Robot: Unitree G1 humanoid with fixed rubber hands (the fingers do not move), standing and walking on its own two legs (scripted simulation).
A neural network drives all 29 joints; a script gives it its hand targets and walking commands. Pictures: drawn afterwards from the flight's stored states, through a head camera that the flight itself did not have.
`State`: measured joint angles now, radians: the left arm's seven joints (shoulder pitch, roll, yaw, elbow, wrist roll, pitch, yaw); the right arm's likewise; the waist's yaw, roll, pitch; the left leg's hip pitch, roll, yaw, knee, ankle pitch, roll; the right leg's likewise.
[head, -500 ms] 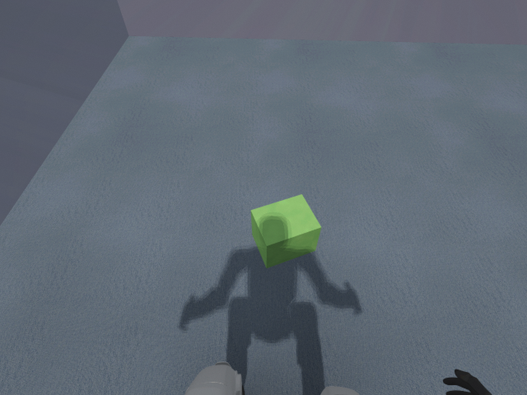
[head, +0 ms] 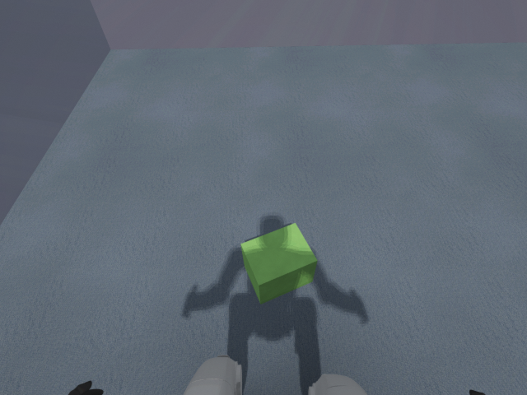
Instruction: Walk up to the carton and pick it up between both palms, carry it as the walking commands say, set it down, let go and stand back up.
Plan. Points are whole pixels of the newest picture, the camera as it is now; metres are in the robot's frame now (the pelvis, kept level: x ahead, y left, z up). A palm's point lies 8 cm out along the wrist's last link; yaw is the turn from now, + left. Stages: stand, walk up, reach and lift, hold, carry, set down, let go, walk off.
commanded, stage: walk up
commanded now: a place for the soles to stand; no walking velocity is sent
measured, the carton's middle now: (278, 263) +0.61 -0.03 -0.65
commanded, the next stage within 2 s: none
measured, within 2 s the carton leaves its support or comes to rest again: neither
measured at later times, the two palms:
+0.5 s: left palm (84, 374) +0.17 +0.31 -0.11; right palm (440, 343) +0.20 -0.28 -0.10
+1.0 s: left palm (101, 350) +0.20 +0.28 -0.09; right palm (464, 362) +0.17 -0.30 -0.09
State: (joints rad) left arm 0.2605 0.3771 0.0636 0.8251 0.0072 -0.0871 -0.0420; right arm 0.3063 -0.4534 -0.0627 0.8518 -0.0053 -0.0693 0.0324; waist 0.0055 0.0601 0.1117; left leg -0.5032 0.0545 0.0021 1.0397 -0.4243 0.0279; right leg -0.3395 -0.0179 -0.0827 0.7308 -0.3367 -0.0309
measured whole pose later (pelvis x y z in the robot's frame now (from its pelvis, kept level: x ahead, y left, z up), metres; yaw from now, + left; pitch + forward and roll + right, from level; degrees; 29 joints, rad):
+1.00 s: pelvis +0.10 +0.00 +0.03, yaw -2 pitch -3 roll +0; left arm 0.05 0.32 0.00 1.14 0.01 -0.02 -0.01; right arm 0.07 -0.36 -0.01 1.14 0.00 -0.04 0.00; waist -0.01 0.01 0.09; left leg -0.19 0.06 0.08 0.44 -0.19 -0.02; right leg -0.13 0.00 0.01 0.46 -0.29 0.00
